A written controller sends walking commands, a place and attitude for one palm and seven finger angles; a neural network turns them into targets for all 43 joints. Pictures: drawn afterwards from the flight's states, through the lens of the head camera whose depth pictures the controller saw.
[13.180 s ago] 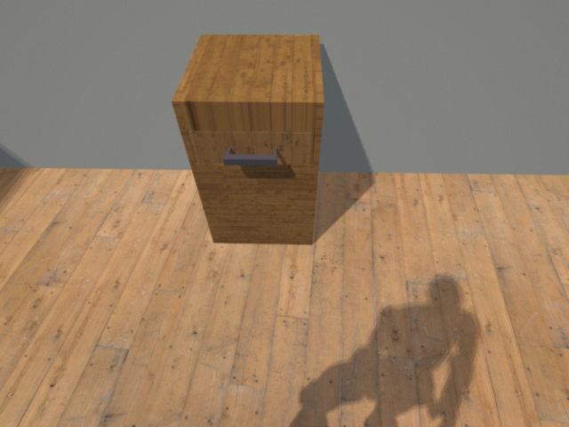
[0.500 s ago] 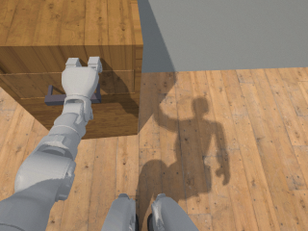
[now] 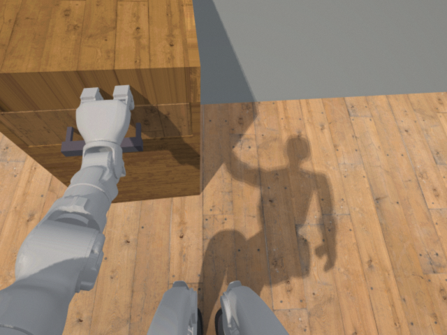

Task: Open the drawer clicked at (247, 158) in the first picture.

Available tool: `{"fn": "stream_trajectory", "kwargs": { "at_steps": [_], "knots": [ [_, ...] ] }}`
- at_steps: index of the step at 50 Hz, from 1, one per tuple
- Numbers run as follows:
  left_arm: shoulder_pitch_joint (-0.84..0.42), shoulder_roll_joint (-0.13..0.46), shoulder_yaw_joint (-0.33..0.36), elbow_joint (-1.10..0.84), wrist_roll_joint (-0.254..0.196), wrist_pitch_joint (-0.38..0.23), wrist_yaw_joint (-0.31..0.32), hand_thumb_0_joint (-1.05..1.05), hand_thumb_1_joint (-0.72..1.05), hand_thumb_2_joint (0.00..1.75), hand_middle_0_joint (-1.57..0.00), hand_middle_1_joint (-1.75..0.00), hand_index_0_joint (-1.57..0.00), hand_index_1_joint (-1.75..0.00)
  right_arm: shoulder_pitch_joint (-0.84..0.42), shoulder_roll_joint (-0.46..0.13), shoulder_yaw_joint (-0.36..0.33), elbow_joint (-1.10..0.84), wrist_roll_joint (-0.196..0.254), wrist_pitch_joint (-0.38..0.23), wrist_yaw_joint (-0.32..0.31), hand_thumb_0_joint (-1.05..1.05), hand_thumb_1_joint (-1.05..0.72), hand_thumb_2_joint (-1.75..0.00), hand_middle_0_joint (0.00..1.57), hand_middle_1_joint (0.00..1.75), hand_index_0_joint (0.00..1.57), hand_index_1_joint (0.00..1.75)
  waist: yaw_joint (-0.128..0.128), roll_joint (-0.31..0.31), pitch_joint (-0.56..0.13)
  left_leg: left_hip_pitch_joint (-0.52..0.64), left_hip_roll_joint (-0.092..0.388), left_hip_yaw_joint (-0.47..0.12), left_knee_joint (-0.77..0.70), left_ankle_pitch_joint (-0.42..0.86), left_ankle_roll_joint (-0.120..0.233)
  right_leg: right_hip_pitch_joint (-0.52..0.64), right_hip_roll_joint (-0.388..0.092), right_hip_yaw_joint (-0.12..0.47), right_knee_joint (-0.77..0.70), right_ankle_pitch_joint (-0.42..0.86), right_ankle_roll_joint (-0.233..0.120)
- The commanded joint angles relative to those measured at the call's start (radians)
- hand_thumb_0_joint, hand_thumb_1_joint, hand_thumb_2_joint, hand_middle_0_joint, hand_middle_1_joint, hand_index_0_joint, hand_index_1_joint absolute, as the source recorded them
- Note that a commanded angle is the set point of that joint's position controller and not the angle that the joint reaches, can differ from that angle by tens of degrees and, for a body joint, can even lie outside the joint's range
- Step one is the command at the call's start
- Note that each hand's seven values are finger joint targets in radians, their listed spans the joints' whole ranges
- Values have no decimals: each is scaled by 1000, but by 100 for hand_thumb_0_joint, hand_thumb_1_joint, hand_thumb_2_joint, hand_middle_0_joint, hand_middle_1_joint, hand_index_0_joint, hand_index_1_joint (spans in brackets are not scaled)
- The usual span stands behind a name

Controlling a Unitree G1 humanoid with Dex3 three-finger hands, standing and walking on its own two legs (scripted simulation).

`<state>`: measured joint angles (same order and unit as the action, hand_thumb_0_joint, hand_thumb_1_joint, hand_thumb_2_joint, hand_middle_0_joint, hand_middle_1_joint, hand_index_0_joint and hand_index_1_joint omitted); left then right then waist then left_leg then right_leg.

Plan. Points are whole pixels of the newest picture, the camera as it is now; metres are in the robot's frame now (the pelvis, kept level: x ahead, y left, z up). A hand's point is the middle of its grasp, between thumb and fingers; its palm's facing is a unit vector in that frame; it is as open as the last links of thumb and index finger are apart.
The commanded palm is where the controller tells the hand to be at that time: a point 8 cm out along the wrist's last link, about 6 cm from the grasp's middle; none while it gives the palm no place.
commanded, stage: move the hooked fingers above the handle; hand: left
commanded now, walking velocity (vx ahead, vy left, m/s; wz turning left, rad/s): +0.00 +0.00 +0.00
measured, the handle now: (104, 137) +0.54 +0.23 -0.11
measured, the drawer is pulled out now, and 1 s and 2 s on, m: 0.00 0.00 0.00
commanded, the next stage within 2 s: lower the fingers behind the handle in 0.98 s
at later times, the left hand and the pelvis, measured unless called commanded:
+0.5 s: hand (105, 138) +0.50 +0.20 -0.04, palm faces +0.01 -0.04 -1.00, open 13.7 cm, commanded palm +0.47 +0.20 +0.01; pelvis +0.01 +0.00 +0.01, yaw +0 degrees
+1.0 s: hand (102, 143) +0.49 +0.21 -0.04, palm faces -0.03 -0.04 -1.00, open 13.9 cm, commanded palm +0.47 +0.19 +0.01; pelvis +0.01 +0.01 +0.01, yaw +0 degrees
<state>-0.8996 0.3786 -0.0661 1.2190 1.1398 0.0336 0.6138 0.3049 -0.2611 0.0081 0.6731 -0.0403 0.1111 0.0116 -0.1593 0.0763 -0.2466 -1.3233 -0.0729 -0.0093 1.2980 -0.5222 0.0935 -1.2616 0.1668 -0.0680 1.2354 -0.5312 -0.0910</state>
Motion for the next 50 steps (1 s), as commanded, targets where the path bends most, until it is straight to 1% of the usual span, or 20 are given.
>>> {"fn": "stream_trajectory", "kwargs": {
  "at_steps": [1, 3, 5, 6, 7, 8, 12, 13, 17, 20, 23, 25, 27, 29, 36, 40, 42, 46, 47, 50],
  "knots": [
    [-273, 313, 80, -45, -1, 96, -14, 0, -50, 30, -30, -120, -30, -120, 151, -157, -44, -68, 6, 1, -5, 0, -90, -90, 20, 30, 20, 30, 2, -40, -419, 236, 41, -39, -123, 280, -22, 370, -70, 123, -179, 342, 51],
    [-303, 309, 64, -88, -20, 87, -42, 0, -50, 30, -30, -120, -30, -120, 147, -157, -45, -78, 13, -8, -12, 0, -90, -90, 20, 30, 20, 30, -13, -41, -426, 232, 45, -35, -120, 243, -18, 380, -75, 134, -191, 322, 59],
    [-312, 324, 77, -185, -45, 37, -76, 0, -50, 30, -30, -120, -30, -120, 140, -155, -49, -89, 18, -27, -18, 0, -90, -90, 20, 30, 20, 30, -4, 3, -501, 264, 48, -30, -117, 236, -17, 411, -81, 151, -194, 330, 63],
    [-366, 315, 65, -262, -53, -1, -95, 0, -50, 30, -30, -120, -30, -120, 143, -153, -55, -85, 18, -36, -23, 0, -90, -90, 20, 30, 20, 30, -18, 23, -550, 321, 56, -47, -118, 259, -18, 391, -79, 140, -179, 337, 59],
    [-374, 298, 53, -326, -48, -41, -108, 0, -50, 30, -30, -120, -30, -120, 145, -153, -64, -82, 21, -42, -24, 0, -90, -90, 20, 30, 20, 30, -7, 77, -604, 383, 56, -52, -116, 280, -22, 363, -78, 139, -173, 331, 58],
    [-349, 305, 71, -351, -43, -73, -110, 0, -50, 30, -30, -120, -30, -120, 148, -154, -70, -76, 19, -47, -28, 0, -90, -90, 20, 30, 20, 30, -3, 80, -616, 436, 61, -64, -117, 306, -24, 336, -74, 128, -169, 329, 53],
    [-363, 193, 0, -410, -20, -157, -85, 0, -50, 30, -30, -120, -30, -120, 156, -148, -93, -28, 11, -49, -26, 0, -90, -90, 20, 30, 20, 30, -35, 117, -559, 574, 76, -109, -111, 398, -41, 166, -67, 97, -161, 309, 49],
    [-335, 217, 33, -389, -17, -159, -66, 0, -50, 30, -30, -120, -30, -120, 164, -153, -95, -19, 6, -44, -24, 0, -90, -90, 20, 30, 20, 30, -21, 109, -528, 570, 77, -115, -111, 403, -46, 148, -64, 87, -157, 296, 44],
    [-312, 224, 63, -266, -6, -97, 12, 0, -50, 30, -30, -120, -30, -120, 165, -153, -93, -8, -3, -19, -8, 0, -90, -90, 20, 30, 20, 30, -18, 82, -473, 520, 73, -113, -112, 426, -55, 129, -62, 73, -149, 302, 42],
    [-251, 220, 74, -166, -15, -20, 37, 0, -50, 30, -30, -120, -30, -120, 160, -154, -84, -21, -6, -3, 4, 0, -90, -90, 20, 30, 20, 30, -7, 36, -435, 461, 63, -82, -124, 414, -46, 205, -61, 75, -166, 339, 44],
    [-192, 253, 93, -151, -25, 22, 10, 0, -50, 30, -30, -120, -30, -120, 156, -158, -75, -46, 0, 9, 7, 0, -90, -90, 20, 30, 20, 30, 22, 7, -491, 443, 55, -63, -134, 443, -40, 328, -64, 92, -168, 441, 49],
    [-179, 270, 93, -167, -24, 27, -10, 0, -50, 30, -30, -120, -30, -120, 154, -155, -71, -53, 4, 14, 6, 0, -90, -90, 20, 30, 20, 30, 28, 1, -501, 423, 49, -48, -143, 428, -35, 394, -69, 109, -183, 485, 54],
    [-188, 244, 66, -169, -23, 26, -29, 0, -50, 30, -30, -120, -30, -120, 146, -151, -69, -56, 9, 15, -1, 0, -90, -90, 20, 30, 20, 30, 12, -25, -472, 397, 50, -47, -144, 398, -30, 390, -71, 114, -190, 469, 59],
    [-208, 278, 83, -209, -25, -1, -44, 0, -50, 30, -30, -120, -30, -120, 137, -152, -67, -60, 9, 5, -12, 0, -90, -90, 20, 30, 20, 30, 8, -34, -454, 366, 51, -42, -137, 349, -25, 394, -74, 129, -199, 438, 60],
    [-327, 203, 31, -371, -7, -138, -32, 0, -50, 30, -30, -120, -30, -120, 137, -146, -94, -33, 2, -24, -15, 0, -90, -90, 20, 30, 20, 30, -14, 119, -510, 564, 69, -107, -130, 417, -48, 177, -65, 88, -162, 316, 41],
    [-286, 182, 50, -289, -4, -101, 20, 0, -50, 30, -30, -120, -30, -120, 150, -153, -103, -20, -7, -7, 0, 0, -90, -90, 20, 30, 20, 30, -6, 97, -484, 609, 81, -137, -130, 485, -74, 117, -59, 60, -149, 306, 40],
    [-288, 170, 51, -262, -7, -66, 34, 0, -50, 30, -30, -120, -30, -120, 151, -153, -105, -18, -8, 3, 10, 0, -90, -90, 20, 30, 20, 30, 0, 104, -511, 639, 87, -147, -135, 523, -83, 109, -61, 51, -140, 318, 43],
    [-239, 176, 57, -190, -21, 9, 26, 0, -50, 30, -30, -120, -30, -120, 144, -160, -93, -31, -6, 20, 15, 0, -90, -90, 20, 30, 20, 30, 9, 47, -495, 582, 75, -118, -154, 485, -67, 199, -61, 55, -160, 349, 44],
    [-235, 210, 76, -198, -15, 14, 21, 0, -50, 30, -30, -120, -30, -120, 148, -162, -90, -36, -2, 24, 14, 0, -90, -90, 20, 30, 20, 30, 18, 43, -517, 580, 76, -114, -155, 492, -64, 221, -61, 61, -159, 369, 46],
    [-233, 200, 53, -228, -20, 11, -9, 0, -50, 30, -30, -120, -30, -120, 143, -158, -86, -49, 2, 24, 5, 0, -90, -90, 20, 30, 20, 30, 11, 14, -515, 553, 69, -94, -163, 454, -48, 284, -63, 76, -182, 387, 50]
  ]
}}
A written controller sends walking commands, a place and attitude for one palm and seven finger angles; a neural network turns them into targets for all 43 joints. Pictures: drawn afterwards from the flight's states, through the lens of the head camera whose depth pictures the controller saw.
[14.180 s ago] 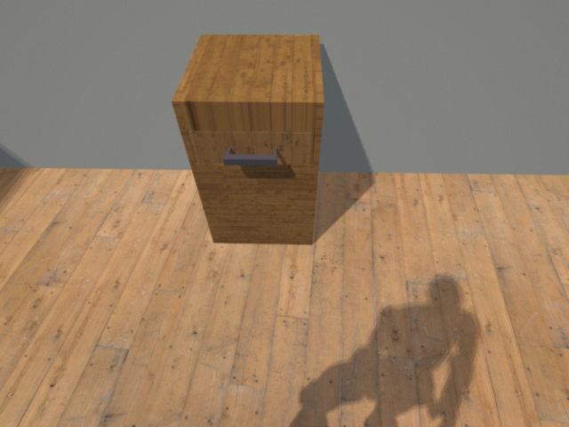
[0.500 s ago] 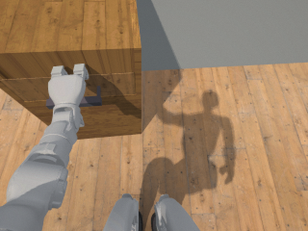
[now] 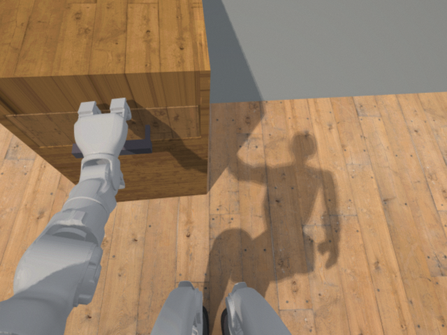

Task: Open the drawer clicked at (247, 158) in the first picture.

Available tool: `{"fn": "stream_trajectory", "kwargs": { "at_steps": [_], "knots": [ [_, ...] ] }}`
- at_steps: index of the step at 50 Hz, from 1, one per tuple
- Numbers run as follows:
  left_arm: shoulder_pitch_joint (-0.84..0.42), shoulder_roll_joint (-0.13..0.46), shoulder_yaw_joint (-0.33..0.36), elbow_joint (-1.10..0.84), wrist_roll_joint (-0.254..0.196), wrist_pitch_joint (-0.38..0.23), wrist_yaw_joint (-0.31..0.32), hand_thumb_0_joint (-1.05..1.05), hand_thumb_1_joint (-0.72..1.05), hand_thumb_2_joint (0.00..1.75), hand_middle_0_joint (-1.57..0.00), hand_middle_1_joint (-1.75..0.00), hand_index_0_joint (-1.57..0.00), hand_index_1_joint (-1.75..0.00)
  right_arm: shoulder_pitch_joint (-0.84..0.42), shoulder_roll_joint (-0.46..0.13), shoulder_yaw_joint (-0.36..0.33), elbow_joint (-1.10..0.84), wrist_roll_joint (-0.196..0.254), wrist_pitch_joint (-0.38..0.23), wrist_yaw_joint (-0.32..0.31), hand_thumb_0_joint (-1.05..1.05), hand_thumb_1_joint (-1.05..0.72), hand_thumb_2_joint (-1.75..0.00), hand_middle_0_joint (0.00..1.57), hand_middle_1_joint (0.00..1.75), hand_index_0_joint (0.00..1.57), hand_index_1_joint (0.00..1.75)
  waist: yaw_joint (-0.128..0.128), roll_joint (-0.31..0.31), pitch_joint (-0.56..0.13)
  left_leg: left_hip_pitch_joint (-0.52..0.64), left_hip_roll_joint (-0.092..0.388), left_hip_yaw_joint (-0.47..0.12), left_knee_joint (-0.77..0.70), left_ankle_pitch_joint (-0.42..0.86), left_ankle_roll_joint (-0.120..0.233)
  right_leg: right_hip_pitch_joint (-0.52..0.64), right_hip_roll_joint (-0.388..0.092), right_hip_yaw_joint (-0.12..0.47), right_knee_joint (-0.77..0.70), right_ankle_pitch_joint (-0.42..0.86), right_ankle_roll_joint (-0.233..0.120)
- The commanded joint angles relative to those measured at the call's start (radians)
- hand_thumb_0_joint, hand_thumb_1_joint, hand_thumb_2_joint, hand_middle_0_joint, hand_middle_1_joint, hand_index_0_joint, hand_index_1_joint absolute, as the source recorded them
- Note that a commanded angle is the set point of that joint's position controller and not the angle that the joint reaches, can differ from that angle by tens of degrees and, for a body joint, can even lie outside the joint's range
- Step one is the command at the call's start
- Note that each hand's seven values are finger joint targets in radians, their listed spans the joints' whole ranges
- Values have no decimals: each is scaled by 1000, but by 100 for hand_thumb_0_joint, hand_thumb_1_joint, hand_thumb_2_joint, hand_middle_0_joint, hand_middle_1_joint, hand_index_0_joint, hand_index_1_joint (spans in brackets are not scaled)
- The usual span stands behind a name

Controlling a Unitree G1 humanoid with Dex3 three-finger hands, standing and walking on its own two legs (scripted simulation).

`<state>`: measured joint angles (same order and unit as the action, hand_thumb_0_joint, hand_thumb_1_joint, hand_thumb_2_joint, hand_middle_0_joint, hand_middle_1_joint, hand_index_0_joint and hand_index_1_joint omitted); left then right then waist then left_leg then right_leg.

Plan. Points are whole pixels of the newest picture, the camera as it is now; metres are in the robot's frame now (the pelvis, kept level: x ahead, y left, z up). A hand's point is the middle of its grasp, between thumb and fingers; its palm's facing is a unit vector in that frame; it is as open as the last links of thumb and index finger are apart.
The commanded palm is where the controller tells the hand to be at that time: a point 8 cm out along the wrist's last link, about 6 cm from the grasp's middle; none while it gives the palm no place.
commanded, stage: lower the fingers behind the handle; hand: left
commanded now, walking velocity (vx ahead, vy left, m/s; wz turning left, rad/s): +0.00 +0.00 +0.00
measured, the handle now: (114, 139) +0.53 +0.22 -0.11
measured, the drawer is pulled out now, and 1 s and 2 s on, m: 0.00 0.00 0.00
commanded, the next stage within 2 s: close the thumb around the handle in 1.68 s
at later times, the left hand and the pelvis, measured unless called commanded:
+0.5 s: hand (119, 157) +0.47 +0.20 -0.09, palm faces -0.03 -0.06 -1.00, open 13.9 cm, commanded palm +0.46 +0.18 -0.03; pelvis -0.01 +0.00 -0.02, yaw +0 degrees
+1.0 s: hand (124, 163) +0.47 +0.19 -0.11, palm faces -0.06 -0.04 -1.00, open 13.9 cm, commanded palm +0.46 +0.18 -0.06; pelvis -0.01 -0.01 -0.04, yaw -1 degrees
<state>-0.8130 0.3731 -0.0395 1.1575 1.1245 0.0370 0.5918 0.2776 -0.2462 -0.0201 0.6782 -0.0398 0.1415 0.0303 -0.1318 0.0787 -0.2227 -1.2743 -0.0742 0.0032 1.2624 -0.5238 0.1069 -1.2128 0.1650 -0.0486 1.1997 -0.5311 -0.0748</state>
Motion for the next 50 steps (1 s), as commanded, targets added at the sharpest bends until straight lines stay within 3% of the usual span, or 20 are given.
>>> {"fn": "stream_trajectory", "kwargs": {
  "at_steps": [1, 7, 8, 10, 12, 13, 17, 18, 21, 25, 28, 32, 33, 34, 35, 39, 41, 44, 47, 50],
  "knots": [
    [-323, 222, 39, -185, -9, -5, 4, 0, -50, 30, -30, -120, -30, -120, 166, -171, -54, -56, 3, -9, -17, 0, -90, -90, 20, 30, 20, 30, -10, 19, -545, 507, 71, -113, -132, 455, -62, 237, -62, 58, -144, 385, 30],
    [-310, 189, 15, -195, 14, -82, 9, 0, -50, 30, -30, -120, -30, -120, 159, -164, -60, -41, 1, -25, -26, 0, -90, -90, 20, 30, 20, 30, -22, 31, -462, 497, 79, -128, -125, 413, -65, 139, -62, 57, -140, 307, 27],
    [-322, 145, -16, -175, 12, -82, 16, 0, -50, 30, -30, -120, -30, -120, 158, -162, -62, -35, -2, -28, -24, 0, -90, -90, 20, 30, 20, 30, -41, 30, -419, 474, 79, -126, -117, 374, -63, 104, -60, 52, -145, 269, 25],
    [-341, 176, -1, -150, 30, -84, 36, 0, -50, 30, -30, -120, -30, -120, 156, -166, -59, -28, -6, -35, -23, 0, -90, -90, 20, 30, 20, 30, -44, 30, -391, 426, 78, -126, -104, 332, -63, 68, -61, 53, -132, 229, 22],
    [-357, 161, -6, -137, 29, -78, 50, 0, -50, 30, -30, -120, -30, -120, 155, -168, -62, -29, -9, -39, -17, 0, -90, -90, 20, 30, 20, 30, -44, 50, -413, 441, 80, -138, -97, 341, -72, 35, -61, 46, -113, 215, 21],
    [-360, 195, 24, -134, 30, -75, 57, 0, -50, 30, -30, -120, -30, -120, 156, -172, -63, -28, -11, -41, -16, 0, -90, -90, 20, 30, 20, 30, -37, 59, -435, 440, 81, -139, -88, 346, -74, 31, -61, 45, -103, 215, 19],
    [-379, 164, 12, -168, 19, -62, 60, 0, -50, 30, -30, -120, -30, -120, 158, -174, -69, -35, -12, -40, -3, 0, -90, -90, 20, 30, 20, 30, -27, 111, -538, 518, 90, -167, -73, 414, -92, 5, -62, 35, -65, 241, 22],
    [-386, 159, 9, -161, 16, -56, 59, 0, -50, 30, -30, -120, -30, -120, 163, -176, -71, -32, -13, -37, -1, 0, -90, -90, 20, 30, 20, 30, -36, 99, -539, 525, 94, -176, -68, 422, -95, -6, -61, 29, -60, 241, 23],
    [-406, 190, 37, -211, 13, -59, 58, 0, -50, 30, -30, -120, -30, -120, 163, -179, -73, -32, -16, -34, -3, 0, -90, -90, 20, 30, 20, 30, -28, 101, -594, 547, 98, -185, -52, 471, -97, 2, -61, 29, -37, 275, 26],
    [-406, 194, 37, -207, 28, -53, 71, 0, -50, 30, -30, -120, -30, -120, 163, -177, -71, -25, -16, -28, -3, 0, -90, -90, 20, 30, 20, 30, -32, 88, -585, 508, 98, -176, -33, 447, -90, -2, -61, 30, -30, 270, 28],
    [-351, 219, 66, -163, 27, -38, 80, 0, -50, 30, -30, -120, -30, -120, 164, -175, -66, -27, -16, -29, -3, 0, -90, -90, 20, 30, 20, 30, -19, 60, -564, 454, 90, -156, -26, 422, -81, 26, -59, 34, -28, 274, 28],
    [-348, 231, 49, -119, 28, -20, 71, 0, -50, 30, -30, -120, -30, -120, 156, -171, -52, -26, -12, -40, -5, 0, -90, -90, 20, 30, 20, 30, -29, 36, -526, 327, 74, -114, -7, 343, -60, 75, -58, 55, -33, 275, 29],
    [-364, 208, 23, -121, 22, -18, 65, 0, -50, 30, -30, -120, -30, -120, 157, -169, -50, -28, -11, -46, -5, 0, -90, -90, 20, 30, 20, 30, -40, 44, -511, 308, 71, -108, -4, 320, -56, 76, -57, 56, -38, 266, 29],
    [-355, 237, 45, -108, 23, -16, 61, 0, -50, 30, -30, -120, -30, -120, 157, -172, -49, -26, -10, -49, -6, 0, -90, -90, 20, 30, 20, 30, -38, 18, -498, 287, 72, -106, -2, 300, -53, 80, -58, 59, -40, 255, 30],
    [-353, 213, 19, -102, 16, -16, 51, 0, -50, 30, -30, -120, -30, -120, 155, -170, -46, -30, -8, -54, -7, 0, -90, -90, 20, 30, 20, 30, -44, 16, -493, 260, 66, -98, 2, 275, -49, 91, -58, 66, -45, 245, 32],
    [-376, 220, 14, -173, 8, -57, 16, 0, -50, 30, -30, -120, -30, -120, 158, -170, -49, -29, -6, -67, -9, 0, -90, -90, 20, 30, 20, 30, -38, 70, -562, 306, 71, -110, 23, 320, -54, 66, -58, 68, -15, 276, 29],
    [-371, 206, 13, -179, 4, -76, 9, 0, -50, 30, -30, -120, -30, -120, 161, -167, -52, -24, -7, -68, -8, 0, -90, -90, 20, 30, 20, 30, -39, 88, -550, 323, 73, -119, 25, 332, -57, 35, -57, 60, -4, 269, 26],
    [-358, 212, 20, -180, 19, -91, 14, 0, -50, 30, -30, -120, -30, -120, 164, -171, -54, -20, -11, -64, -9, 0, -90, -90, 20, 30, 20, 30, -42, 67, -535, 298, 77, -122, 52, 338, -56, 0, -55, 61, 16, 271, 27],
    [-327, 247, 64, -197, 31, -101, 37, 0, -50, 30, -30, -120, -30, -120, 164, -172, -57, -25, -14, -57, -4, 0, -90, -90, 20, 30, 20, 30, -9, 89, -578, 317, 79, -132, 62, 385, -65, -9, -54, 55, 49, 293, 22],
    [-316, 245, 76, -184, 36, -89, 71, 0, -50, 30, -30, -120, -30, -120, 162, -171, -57, -24, -19, -54, -1, 0, -90, -90, 20, 30, 20, 30, -14, 58, -564, 265, 79, -120, 81, 372, -59, 4, -54, 60, 57, 305, 26]
  ]
}}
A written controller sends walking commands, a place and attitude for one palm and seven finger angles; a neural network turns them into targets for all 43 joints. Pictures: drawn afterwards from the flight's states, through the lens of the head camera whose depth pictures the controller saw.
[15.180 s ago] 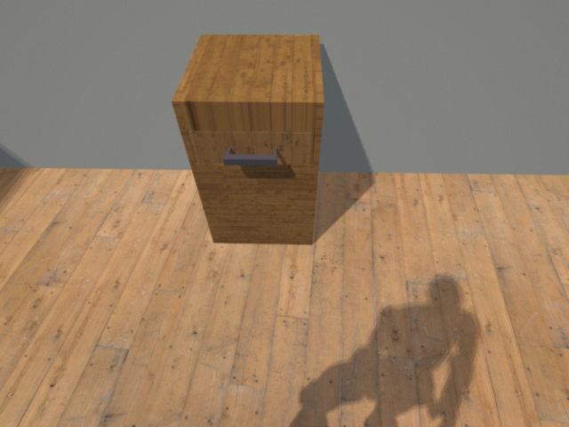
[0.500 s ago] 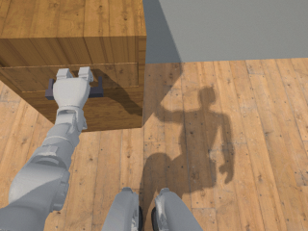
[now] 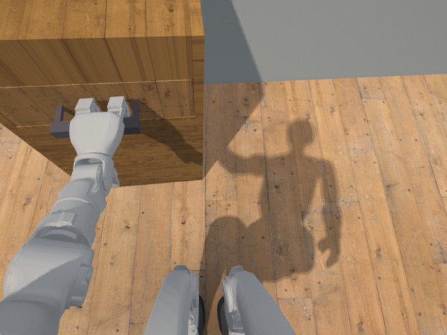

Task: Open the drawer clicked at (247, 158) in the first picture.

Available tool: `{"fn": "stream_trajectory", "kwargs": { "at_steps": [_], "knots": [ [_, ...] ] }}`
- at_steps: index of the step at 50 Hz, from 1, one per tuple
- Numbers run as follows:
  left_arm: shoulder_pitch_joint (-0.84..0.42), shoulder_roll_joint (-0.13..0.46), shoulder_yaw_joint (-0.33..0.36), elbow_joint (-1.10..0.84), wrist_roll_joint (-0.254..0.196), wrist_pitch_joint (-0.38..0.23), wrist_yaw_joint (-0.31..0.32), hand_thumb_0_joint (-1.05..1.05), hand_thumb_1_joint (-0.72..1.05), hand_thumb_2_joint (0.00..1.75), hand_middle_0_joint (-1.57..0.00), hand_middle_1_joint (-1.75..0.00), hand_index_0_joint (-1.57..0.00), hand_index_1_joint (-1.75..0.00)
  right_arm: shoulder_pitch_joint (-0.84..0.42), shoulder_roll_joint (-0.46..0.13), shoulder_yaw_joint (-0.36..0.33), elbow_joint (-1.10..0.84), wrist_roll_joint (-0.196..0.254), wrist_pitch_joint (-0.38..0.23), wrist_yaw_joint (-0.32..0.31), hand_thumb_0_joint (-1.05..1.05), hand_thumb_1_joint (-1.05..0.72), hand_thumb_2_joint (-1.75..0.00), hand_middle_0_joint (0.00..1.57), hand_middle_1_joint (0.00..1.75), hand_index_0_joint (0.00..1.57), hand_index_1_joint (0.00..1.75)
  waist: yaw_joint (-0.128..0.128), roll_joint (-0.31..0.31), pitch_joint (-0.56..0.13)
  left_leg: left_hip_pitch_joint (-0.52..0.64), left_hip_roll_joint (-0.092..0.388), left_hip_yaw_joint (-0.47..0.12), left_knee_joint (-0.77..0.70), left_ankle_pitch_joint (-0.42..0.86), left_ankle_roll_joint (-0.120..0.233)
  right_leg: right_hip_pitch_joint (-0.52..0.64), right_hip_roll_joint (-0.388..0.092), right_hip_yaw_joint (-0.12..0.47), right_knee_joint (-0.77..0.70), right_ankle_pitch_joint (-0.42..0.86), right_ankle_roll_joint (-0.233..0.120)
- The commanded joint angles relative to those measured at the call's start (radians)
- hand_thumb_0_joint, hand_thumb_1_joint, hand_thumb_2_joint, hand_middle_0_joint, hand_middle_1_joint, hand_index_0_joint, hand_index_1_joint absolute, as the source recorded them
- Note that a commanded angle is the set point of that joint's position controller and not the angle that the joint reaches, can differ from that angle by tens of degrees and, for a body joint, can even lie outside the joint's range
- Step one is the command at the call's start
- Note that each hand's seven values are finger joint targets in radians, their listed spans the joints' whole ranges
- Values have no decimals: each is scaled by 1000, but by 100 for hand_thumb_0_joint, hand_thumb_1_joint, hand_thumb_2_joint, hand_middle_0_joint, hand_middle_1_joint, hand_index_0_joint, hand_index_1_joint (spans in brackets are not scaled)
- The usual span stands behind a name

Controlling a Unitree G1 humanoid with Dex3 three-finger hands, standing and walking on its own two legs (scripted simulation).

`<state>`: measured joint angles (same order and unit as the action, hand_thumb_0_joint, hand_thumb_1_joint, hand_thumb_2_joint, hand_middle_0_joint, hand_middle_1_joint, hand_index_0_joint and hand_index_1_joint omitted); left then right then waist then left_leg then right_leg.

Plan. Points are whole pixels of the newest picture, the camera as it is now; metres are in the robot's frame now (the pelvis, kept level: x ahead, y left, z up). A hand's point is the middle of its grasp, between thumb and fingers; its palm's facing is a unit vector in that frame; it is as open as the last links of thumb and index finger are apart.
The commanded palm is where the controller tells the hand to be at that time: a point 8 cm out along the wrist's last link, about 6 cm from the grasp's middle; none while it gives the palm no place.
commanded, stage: lower the fingers behind the handle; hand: left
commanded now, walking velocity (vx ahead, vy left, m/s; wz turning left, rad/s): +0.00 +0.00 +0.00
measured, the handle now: (97, 118) +0.54 +0.24 -0.07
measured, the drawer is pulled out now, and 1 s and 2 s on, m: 0.00 0.00 0.02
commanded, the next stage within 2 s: close the thumb around the handle in 0.68 s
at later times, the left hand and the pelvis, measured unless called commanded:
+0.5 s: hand (108, 147) +0.48 +0.21 -0.09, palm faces -0.05 -0.01 -1.00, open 13.9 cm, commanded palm +0.46 +0.20 -0.04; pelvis -0.01 -0.01 -0.02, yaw +0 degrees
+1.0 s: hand (106, 147) +0.48 +0.22 -0.09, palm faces -0.04 -0.03 -1.00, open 12.5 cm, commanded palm +0.47 +0.20 -0.04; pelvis -0.01 +0.00 -0.02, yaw -1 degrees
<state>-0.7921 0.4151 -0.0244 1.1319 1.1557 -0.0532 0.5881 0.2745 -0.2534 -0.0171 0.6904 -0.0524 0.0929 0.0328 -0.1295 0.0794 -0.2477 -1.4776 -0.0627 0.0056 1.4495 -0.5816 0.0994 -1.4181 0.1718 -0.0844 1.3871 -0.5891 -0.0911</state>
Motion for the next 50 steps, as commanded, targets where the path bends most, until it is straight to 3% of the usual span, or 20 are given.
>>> {"fn": "stream_trajectory", "kwargs": {
  "at_steps": [1, 6, 7, 11, 12, 13, 15, 19, 21, 23, 26, 28, 33, 37, 39, 40, 41, 43, 46, 50],
  "knots": [
    [-347, 207, 68, -157, 5, 6, 83, 0, -50, 30, -30, -120, -30, -120, 164, -163, -60, -34, -9, -7, -2, 0, -90, -90, 20, 30, 20, 30, -20, 60, -536, 469, 69, -127, -107, 438, -54, 204, -63, 90, -123, 366, 42],
    [-423, 198, 53, -170, 10, 32, 110, 0, -50, 30, -30, -120, -30, -120, 161, -166, -64, -27, -10, -19, 4, 0, -90, -90, 20, 30, 20, 30, -39, 72, -583, 463, 71, -130, -85, 412, -52, 182, -66, 90, -108, 347, 49],
    [-405, 213, 63, -159, 10, 37, 109, 0, -50, 30, -30, -120, -30, -120, 164, -168, -63, -28, -7, -19, 4, 0, -90, -90, 20, 30, 20, 30, -30, 73, -597, 466, 70, -130, -85, 412, -54, 192, -65, 88, -103, 344, 49],
    [-433, 188, 34, -165, -4, 43, 86, 0, -50, 30, -30, -120, -30, -120, 164, -164, -62, -20, -7, -30, 6, 0, -90, -90, 20, 30, 20, 30, -48, 74, -617, 461, 69, -125, -73, 404, -49, 195, -67, 91, -102, 355, 52],
    [-416, 201, 43, -166, -4, 39, 79, 0, -50, 30, -30, -120, -30, -120, 167, -166, -62, -22, -5, -29, 7, 0, -90, -90, 20, 30, 20, 30, -37, 78, -626, 459, 67, -122, -67, 406, -48, 203, -67, 92, -98, 360, 53],
    [-384, 231, 66, -151, -2, 42, 75, 0, -50, 30, -30, -120, -30, -120, 163, -168, -59, -26, -4, -28, 4, 0, -90, -90, 20, 30, 20, 30, -28, 69, -616, 436, 66, -115, -62, 395, -47, 209, -64, 96, -98, 358, 50],
    [-392, 219, 46, -142, -8, 49, 64, 0, -50, 30, -30, -120, -30, -120, 161, -164, -53, -24, -3, -30, 2, 0, -90, -90, 20, 30, 20, 30, -40, 50, -583, 382, 61, -103, -57, 365, -40, 227, -65, 105, -104, 363, 53],
    [-389, 256, 63, -160, -2, 40, 50, 0, -50, 30, -30, -120, -30, -120, 158, -164, -48, -33, 0, -31, -3, 0, -90, -90, 20, 30, 20, 30, -28, 61, -584, 367, 60, -97, -58, 353, -40, 243, -65, 111, -104, 356, 49],
    [-400, 205, 26, -170, -11, 35, 41, 0, -50, 30, -30, -120, -30, -120, 155, -158, -49, -34, 3, -33, -1, 0, -90, -90, 20, 30, 20, 30, -38, 79, -572, 386, 61, -102, -66, 351, -40, 223, -65, 105, -109, 342, 47],
    [-376, 209, 33, -166, -12, 29, 38, 0, -50, 30, -30, -120, -30, -120, 159, -161, -51, -37, 3, -32, -2, 0, -90, -90, 20, 30, 20, 30, -31, 67, -565, 385, 62, -104, -63, 350, -40, 219, -63, 105, -109, 337, 48],
    [-364, 246, 64, -169, -23, 20, 32, 0, -50, 30, -30, -120, -30, -120, 162, -159, -48, -34, 3, -33, -5, 0, -90, -90, 20, 30, 20, 30, -25, 48, -575, 353, 58, -93, -60, 349, -36, 261, -66, 115, -108, 367, 50],
    [-349, 277, 80, -162, -18, 17, 33, 0, -50, 30, -30, -120, -30, -120, 159, -160, -43, -37, 4, -31, -9, 0, -90, -90, 20, 30, 20, 30, -18, 40, -542, 301, 55, -81, -55, 322, -33, 279, -68, 125, -113, 366, 51],
    [-381, 229, 41, -147, 1, 13, 50, 0, -50, 30, -30, -120, -30, -120, 157, -162, -49, -32, 3, -35, -7, 0, -90, -90, 20, 30, 20, 30, -36, 65, -513, 327, 60, -98, -55, 300, -38, 191, -65, 107, -107, 291, 46],
    [-392, 258, 64, -162, -8, 14, 52, 0, -50, 30, -30, -120, -30, -120, 165, -168, -51, -33, 3, -37, -5, 0, -90, -90, 20, 30, 20, 30, -27, 69, -578, 365, 62, -105, -56, 335, -40, 201, -64, 100, -93, 310, 48],
    [-403, 242, 52, -175, -14, 16, 50, 0, -50, 30, -30, -120, -30, -120, 166, -168, -53, -31, 2, -35, -4, 0, -90, -90, 20, 30, 20, 30, -32, 82, -590, 386, 64, -108, -55, 346, -42, 193, -63, 97, -93, 315, 49],
    [-379, 235, 53, -165, -15, 20, 48, 0, -44, 32, -30, -121, -30, -121, 168, -166, -53, -35, 4, -33, -2, 0, -90, -90, 20, 30, 20, 30, -23, 81, -587, 383, 60, -106, -57, 349, -42, 205, -62, 97, -96, 320, 47],
    [-392, 229, 50, -163, -17, 20, 46, 0, -39, 35, -31, -121, -31, -121, 167, -167, -53, -31, 2, -34, -1, 0, -90, -90, 20, 30, 20, 30, -36, 76, -581, 397, 65, -113, -60, 355, -43, 190, -62, 94, -95, 321, 48],
    [-386, 233, 47, -156, -16, 23, 43, 0, -28, 40, -32, -122, -32, -122, 169, -169, -52, -30, 4, -29, -2, 0, -90, -90, 20, 30, 20, 30, -36, 62, -563, 384, 65, -110, -55, 352, -40, 189, -61, 93, -97, 321, 49],
    [-395, 244, 56, -189, -16, 19, 38, 0, -11, 47, -33, -124, -33, -124, 167, -168, -52, -33, 3, -29, -4, 0, -90, -90, 20, 30, 20, 30, -29, 80, -602, 406, 67, -112, -58, 375, -43, 204, -63, 95, -91, 345, 48],
    [-345, 264, 74, -161, -16, 19, 36, 0, 12, 56, -34, -127, -34, -127, 166, -169, -47, -36, 5, -21, -5, 0, -90, -90, 20, 30, 20, 30, -18, 60, -552, 376, 66, -105, -66, 352, -41, 212, -62, 95, -101, 326, 46]
  ]
}}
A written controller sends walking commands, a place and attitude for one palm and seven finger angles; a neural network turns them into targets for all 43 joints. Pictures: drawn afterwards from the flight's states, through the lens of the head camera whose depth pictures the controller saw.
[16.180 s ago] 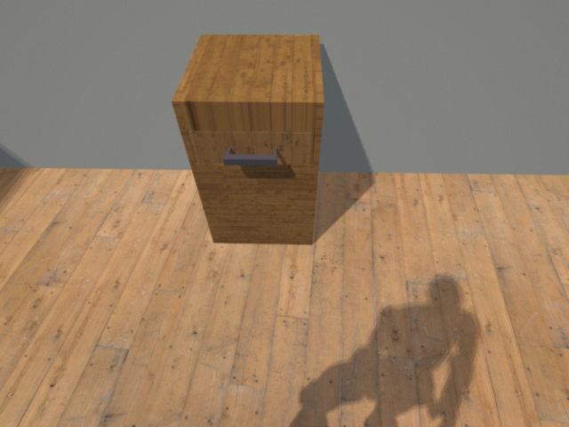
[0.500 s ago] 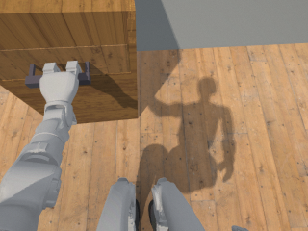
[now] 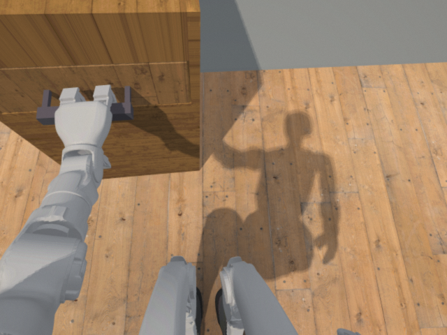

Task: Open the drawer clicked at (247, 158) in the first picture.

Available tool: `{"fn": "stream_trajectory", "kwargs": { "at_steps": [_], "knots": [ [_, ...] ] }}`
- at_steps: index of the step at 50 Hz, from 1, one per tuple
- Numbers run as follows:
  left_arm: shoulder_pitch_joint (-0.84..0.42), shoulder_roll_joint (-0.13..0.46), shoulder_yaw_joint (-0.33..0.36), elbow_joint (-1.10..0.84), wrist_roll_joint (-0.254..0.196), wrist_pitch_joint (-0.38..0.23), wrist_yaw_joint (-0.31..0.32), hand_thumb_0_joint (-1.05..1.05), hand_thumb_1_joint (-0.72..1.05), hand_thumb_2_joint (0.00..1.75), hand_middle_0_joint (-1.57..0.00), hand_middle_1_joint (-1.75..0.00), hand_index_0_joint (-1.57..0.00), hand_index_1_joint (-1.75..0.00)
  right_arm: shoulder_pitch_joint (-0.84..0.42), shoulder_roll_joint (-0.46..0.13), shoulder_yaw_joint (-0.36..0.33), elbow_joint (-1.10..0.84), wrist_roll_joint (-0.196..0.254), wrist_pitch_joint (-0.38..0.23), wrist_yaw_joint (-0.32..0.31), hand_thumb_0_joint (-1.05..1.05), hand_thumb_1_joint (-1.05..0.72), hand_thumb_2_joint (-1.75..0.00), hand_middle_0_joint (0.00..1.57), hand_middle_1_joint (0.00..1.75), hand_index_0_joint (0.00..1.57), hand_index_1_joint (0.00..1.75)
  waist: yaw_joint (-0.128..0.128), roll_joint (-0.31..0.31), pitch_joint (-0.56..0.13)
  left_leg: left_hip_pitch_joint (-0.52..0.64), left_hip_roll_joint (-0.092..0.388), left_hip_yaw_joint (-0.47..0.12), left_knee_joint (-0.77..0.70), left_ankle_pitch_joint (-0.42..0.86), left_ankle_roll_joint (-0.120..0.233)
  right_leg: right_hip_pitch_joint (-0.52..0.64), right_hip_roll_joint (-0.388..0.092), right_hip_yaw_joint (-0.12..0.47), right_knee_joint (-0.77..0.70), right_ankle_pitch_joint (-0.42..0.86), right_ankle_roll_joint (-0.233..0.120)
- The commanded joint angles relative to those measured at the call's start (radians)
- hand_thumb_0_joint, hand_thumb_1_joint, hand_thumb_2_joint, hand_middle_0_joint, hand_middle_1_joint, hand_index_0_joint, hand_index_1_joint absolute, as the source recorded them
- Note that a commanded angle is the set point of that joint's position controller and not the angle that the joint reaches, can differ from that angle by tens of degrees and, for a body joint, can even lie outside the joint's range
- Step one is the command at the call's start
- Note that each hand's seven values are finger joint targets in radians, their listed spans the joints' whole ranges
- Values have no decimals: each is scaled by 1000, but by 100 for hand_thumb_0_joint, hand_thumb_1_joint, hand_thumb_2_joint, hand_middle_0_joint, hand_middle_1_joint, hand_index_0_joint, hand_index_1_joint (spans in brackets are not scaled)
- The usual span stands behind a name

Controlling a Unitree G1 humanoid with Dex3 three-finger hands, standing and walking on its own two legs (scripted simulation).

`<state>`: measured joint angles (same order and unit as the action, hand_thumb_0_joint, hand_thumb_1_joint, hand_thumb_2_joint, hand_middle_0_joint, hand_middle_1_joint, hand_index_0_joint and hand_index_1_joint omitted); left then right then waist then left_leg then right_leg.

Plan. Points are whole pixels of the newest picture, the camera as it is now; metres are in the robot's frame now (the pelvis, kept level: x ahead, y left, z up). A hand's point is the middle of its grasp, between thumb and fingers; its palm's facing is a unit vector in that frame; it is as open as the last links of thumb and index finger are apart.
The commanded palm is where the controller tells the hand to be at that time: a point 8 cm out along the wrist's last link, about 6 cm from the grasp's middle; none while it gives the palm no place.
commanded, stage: close the thumb around the handle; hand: left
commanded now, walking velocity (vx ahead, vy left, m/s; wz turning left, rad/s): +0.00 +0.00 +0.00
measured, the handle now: (87, 103) +0.54 +0.24 -0.05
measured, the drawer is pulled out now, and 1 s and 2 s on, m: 0.00 0.02 0.10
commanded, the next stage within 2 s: pull the drawer open in 0.48 s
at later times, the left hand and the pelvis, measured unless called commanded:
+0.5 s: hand (93, 133) +0.49 +0.23 -0.07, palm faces -0.03 -0.03 -1.00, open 5.7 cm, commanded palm +0.48 +0.20 -0.02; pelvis +0.00 +0.01 +0.00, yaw -1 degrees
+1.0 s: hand (93, 143) +0.47 +0.23 -0.07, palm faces -0.06 -0.07 -1.00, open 5.8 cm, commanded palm +0.44 +0.20 -0.02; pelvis +0.02 +0.01 +0.02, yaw -1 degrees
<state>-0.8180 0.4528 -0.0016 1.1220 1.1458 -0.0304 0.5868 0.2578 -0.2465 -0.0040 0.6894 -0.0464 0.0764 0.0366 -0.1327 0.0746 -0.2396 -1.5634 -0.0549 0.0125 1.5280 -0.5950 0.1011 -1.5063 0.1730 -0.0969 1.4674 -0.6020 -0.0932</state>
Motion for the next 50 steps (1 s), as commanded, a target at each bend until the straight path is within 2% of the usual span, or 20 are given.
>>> {"fn": "stream_trajectory", "kwargs": {
  "at_steps": [1, 3, 4, 7, 10, 12, 14, 16, 20, 25, 29, 31, 32, 36, 37, 38, 40, 42, 45, 50],
  "knots": [
    [-336, 212, 38, -162, -5, -10, 35, 0, 17, 59, -35, -127, -35, -127, 181, -174, -61, -33, -3, -6, -9, 0, -90, -90, 20, 30, 20, 30, -21, 77, -569, 477, 60, -118, -146, 375, -44, 291, -63, 105, -177, 345, 47],
    [-325, 184, 18, -162, -4, -13, 37, 0, 28, 64, -36, -128, -36, -128, 179, -172, -63, -36, -1, -5, -7, 0, -90, -90, 20, 30, 20, 30, -22, 76, -559, 481, 60, -118, -146, 372, -44, 281, -63, 105, -182, 337, 48],
    [-319, 216, 44, -149, 2, -13, 41, 0, 34, 66, -36, -129, -36, -129, 180, -177, -63, -34, -1, -4, -8, 0, -90, -90, 20, 30, 20, 30, -19, 60, -550, 476, 63, -127, -147, 360, -46, 266, -62, 103, -178, 317, 47],
    [-345, 179, 12, -133, -2, -15, 42, 0, 51, 73, -37, -131, -37, -131, 181, -176, -63, -31, -2, -7, -6, 0, -90, -90, 20, 30, 20, 30, -34, 74, -525, 471, 63, -129, -149, 342, -46, 236, -63, 96, -180, 288, 47],
    [-356, 213, 32, -118, -3, -9, 46, 0, 68, 80, -38, -133, -38, -133, 185, -181, -61, -30, -4, -9, -8, 0, -90, -90, 20, 30, 20, 30, -37, 53, -522, 450, 61, -128, -145, 328, -43, 241, -62, 97, -179, 279, 47],
    [-356, 193, 20, -116, 0, -7, 44, 0, 79, 85, -39, -134, -39, -134, 189, -181, -61, -32, -2, -5, -4, 0, -90, -90, 20, 30, 20, 30, -29, 102, -543, 504, 65, -144, -155, 365, -53, 211, -61, 85, -167, 283, 43],
    [-354, 178, 13, -117, -4, -4, 41, 0, 90, 90, -40, -135, -40, -135, 190, -182, -65, -29, -4, -4, -1, 0, -90, -90, 20, 30, 20, 30, -33, 101, -541, 522, 68, -147, -149, 375, -55, 194, -61, 82, -167, 283, 45],
    [-357, 212, 40, -120, -5, -3, 38, 0, 90, 90, -40, -135, -40, -135, 193, -186, -63, -32, -5, -1, -2, 0, -90, -90, 20, 30, 20, 30, -28, 97, -565, 533, 72, -155, -151, 392, -57, 201, -62, 80, -157, 295, 44],
    [-359, 169, 7, -142, -6, 0, 31, 0, 90, 90, -40, -135, -40, -135, 193, -186, -67, -36, -2, 8, 1, 0, -90, -90, 20, 30, 20, 30, -29, 113, -565, 577, 79, -174, -160, 405, -66, 175, -62, 74, -161, 285, 44],
    [-363, 166, 5, -141, -16, 5, 24, 0, 90, 90, -40, -135, -40, -135, 195, -187, -68, -33, -1, 12, -2, 0, -90, -90, 20, 30, 20, 30, -38, 78, -566, 569, 82, -179, -160, 393, -60, 179, -62, 72, -164, 277, 48],
    [-355, 156, -1, -134, -15, 0, 20, 0, 90, 90, -40, -135, -40, -135, 194, -187, -67, -31, -2, 14, 0, 0, -90, -90, 20, 30, 20, 30, -34, 104, -552, 591, 84, -186, -168, 396, -67, 154, -62, 68, -164, 264, 45],
    [-330, 149, 1, -144, -15, -6, 17, 0, 90, 90, -40, -135, -40, -135, 191, -185, -67, -35, -3, 15, 1, 0, -90, -90, 20, 30, 20, 30, -26, 106, -558, 604, 87, -190, -176, 411, -70, 158, -63, 68, -161, 274, 42],
    [-295, 169, 22, -147, -13, -8, 19, 0, 90, 90, -40, -135, -40, -135, 190, -188, -68, -40, -1, 20, 1, 0, -90, -90, 20, 30, 20, 30, -8, 102, -560, 617, 90, -198, -180, 413, -73, 157, -62, 69, -160, 269, 42],
    [-207, 92, -8, -188, -28, -18, 11, 0, 90, 90, -40, -135, -40, -135, 176, -176, -75, -51, -1, 32, 9, 0, -90, -90, 20, 30, 20, 30, 9, 102, -586, 673, 93, -200, -195, 474, -79, 183, -63, 71, -164, 314, 40],
    [-177, 127, 21, -197, -25, -21, 13, 0, 90, 90, -40, -135, -40, -135, 178, -182, -74, -54, 2, 38, 9, 0, -90, -90, 20, 30, 20, 30, 25, 106, -580, 680, 98, -207, -201, 492, -83, 187, -65, 69, -157, 322, 40],
    [-155, 85, -8, -203, -31, -21, 11, 0, 90, 90, -40, -135, -40, -135, 171, -176, -75, -56, 2, 42, 11, 0, -90, -90, 20, 30, 20, 30, 21, 91, -578, 677, 96, -200, -199, 496, -79, 200, -62, 74, -166, 335, 41],
    [-142, 83, -7, -235, -29, -27, 13, 0, 90, 90, -40, -135, -40, -135, 171, -174, -78, -54, 2, 45, 12, 0, -90, -90, 20, 30, 20, 30, 24, 71, -571, 662, 94, -187, -198, 496, -72, 229, -64, 81, -171, 360, 42],
    [-114, 82, 0, -262, -21, -38, 23, 0, 90, 90, -40, -135, -40, -135, 167, -173, -83, -57, 2, 51, 14, 0, -90, -90, 20, 30, 20, 30, 39, 93, -601, 721, 103, -211, -208, 550, -87, 215, -67, 77, -160, 374, 41],
    [-76, 31, -25, -262, -22, -40, 36, 0, 90, 90, -40, -135, -40, -135, 163, -168, -91, -48, -1, 57, 17, 0, -90, -90, 20, 30, 20, 30, 28, 51, -560, 707, 102, -200, -203, 552, -81, 223, -67, 83, -175, 396, 45],
    [-31, 47, -3, -270, -15, -43, 62, 0, 90, 90, -40, -135, -40, -135, 155, -163, -90, -44, -4, 58, 20, 0, -90, -90, 20, 30, 20, 30, 45, 26, -562, 655, 83, -163, -198, 548, -64, 299, -69, 103, -178, 460, 42]
  ]
}}
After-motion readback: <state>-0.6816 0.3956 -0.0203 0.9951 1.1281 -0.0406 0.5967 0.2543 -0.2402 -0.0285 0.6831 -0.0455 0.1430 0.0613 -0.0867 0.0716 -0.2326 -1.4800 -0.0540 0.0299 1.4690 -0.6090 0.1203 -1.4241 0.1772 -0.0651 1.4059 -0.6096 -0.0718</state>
